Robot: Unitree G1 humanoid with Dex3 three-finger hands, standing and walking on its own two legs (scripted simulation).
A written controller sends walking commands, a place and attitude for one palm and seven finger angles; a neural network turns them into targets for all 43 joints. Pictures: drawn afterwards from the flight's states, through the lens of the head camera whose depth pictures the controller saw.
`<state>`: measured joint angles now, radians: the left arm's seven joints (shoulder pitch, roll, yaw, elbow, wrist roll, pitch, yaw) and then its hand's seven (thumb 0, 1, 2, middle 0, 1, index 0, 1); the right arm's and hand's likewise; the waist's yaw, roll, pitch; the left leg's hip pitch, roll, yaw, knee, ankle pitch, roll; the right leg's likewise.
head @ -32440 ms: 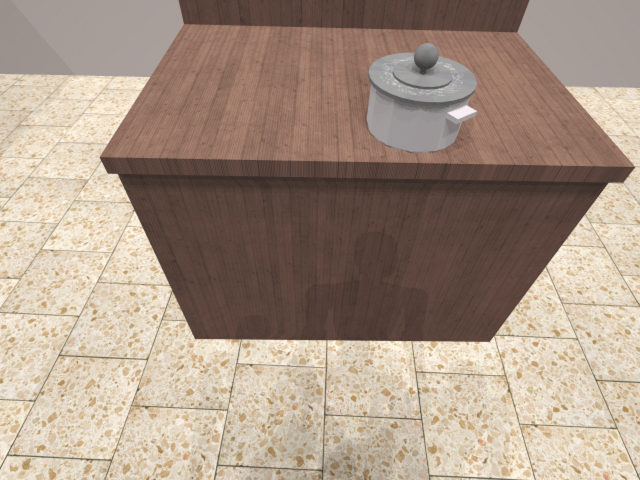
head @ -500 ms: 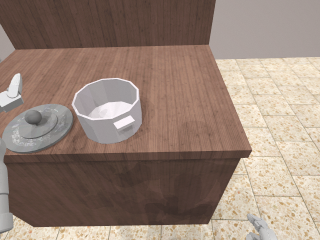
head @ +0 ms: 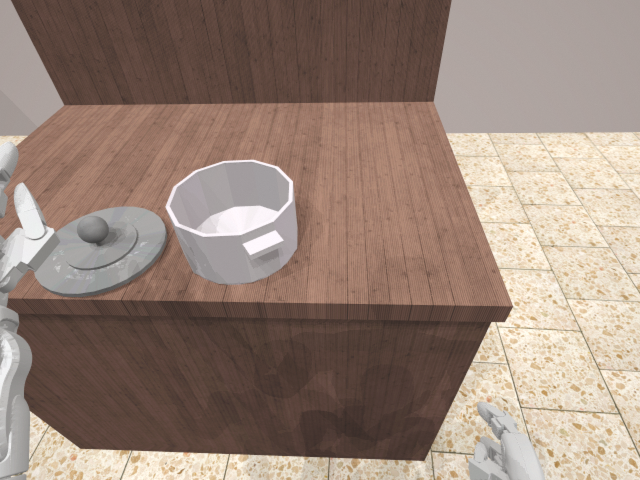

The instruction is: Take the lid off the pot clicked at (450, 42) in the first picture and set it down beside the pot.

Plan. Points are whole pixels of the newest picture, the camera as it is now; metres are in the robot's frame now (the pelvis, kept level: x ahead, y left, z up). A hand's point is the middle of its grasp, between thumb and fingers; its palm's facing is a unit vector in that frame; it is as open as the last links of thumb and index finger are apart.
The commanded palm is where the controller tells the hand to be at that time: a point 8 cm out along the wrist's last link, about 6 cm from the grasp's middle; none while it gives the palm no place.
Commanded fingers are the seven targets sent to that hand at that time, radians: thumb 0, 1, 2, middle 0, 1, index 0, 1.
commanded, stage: draw the hand back to the body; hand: left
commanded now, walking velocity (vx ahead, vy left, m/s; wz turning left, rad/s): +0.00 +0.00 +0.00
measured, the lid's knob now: (93, 229) +0.44 +0.43 +0.07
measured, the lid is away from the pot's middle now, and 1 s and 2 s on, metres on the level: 0.23 0.23 0.23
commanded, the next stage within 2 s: step back with the hand held close in 0.56 s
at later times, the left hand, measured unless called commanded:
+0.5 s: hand (27, 312) +0.17 +0.26 +0.23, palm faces +0.44 -0.85 -0.31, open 7.4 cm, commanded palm +0.12 +0.30 +0.24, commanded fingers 0.00 0.90 0.90 -0.20 -0.30 -0.20 -0.30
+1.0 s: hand (10, 326) +0.17 +0.28 +0.21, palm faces +0.34 -0.83 -0.45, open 7.4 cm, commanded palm +0.10 +0.34 +0.24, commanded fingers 0.00 0.90 0.90 -0.20 -0.30 -0.20 -0.30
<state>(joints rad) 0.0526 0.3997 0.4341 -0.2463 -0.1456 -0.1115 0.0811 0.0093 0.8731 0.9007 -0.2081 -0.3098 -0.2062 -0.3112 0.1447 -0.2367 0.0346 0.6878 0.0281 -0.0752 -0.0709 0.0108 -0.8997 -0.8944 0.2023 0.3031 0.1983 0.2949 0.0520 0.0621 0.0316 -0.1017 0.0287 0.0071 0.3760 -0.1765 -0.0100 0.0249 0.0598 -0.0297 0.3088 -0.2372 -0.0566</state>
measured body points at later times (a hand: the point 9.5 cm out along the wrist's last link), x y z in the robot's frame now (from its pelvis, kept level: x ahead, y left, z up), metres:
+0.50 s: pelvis -0.01 +0.02 +0.00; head -0.05 +0.01 +0.45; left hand +0.14 +0.30 +0.25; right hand +0.19 -0.19 -0.08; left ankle +0.02 +0.13 -0.75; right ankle -0.04 -0.08 -0.75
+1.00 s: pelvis -0.03 +0.06 -0.01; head -0.01 +0.08 +0.44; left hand +0.15 +0.33 +0.23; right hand +0.15 -0.19 -0.08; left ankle +0.02 +0.13 -0.75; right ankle -0.04 -0.08 -0.75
